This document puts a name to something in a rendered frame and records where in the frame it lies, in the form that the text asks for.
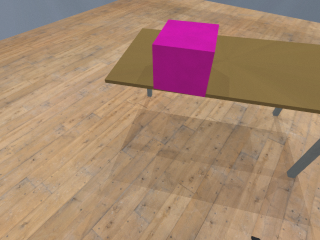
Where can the table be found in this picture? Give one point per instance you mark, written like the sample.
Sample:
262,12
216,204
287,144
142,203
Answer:
279,74

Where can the carton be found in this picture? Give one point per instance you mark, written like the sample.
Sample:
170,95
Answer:
182,56

